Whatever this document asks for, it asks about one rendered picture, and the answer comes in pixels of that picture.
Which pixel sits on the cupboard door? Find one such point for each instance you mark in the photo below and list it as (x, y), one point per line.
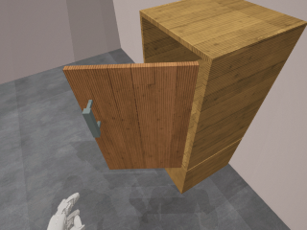
(144, 110)

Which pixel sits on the handle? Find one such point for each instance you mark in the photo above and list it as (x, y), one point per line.
(93, 125)

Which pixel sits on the robot left hand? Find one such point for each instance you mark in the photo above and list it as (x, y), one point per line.
(60, 221)

